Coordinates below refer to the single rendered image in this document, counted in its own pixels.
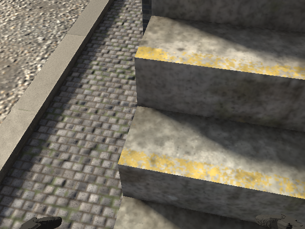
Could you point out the robot left hand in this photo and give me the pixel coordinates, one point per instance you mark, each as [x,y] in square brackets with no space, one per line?
[42,223]

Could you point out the robot right hand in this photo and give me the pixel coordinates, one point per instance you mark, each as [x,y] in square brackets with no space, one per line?
[278,222]

